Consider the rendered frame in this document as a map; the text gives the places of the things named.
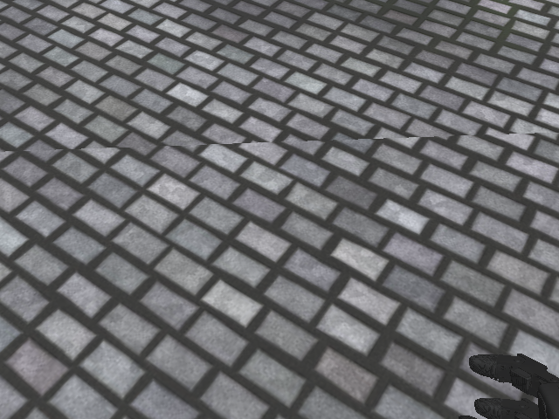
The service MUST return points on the robot right hand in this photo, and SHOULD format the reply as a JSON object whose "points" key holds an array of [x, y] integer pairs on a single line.
{"points": [[526, 374]]}

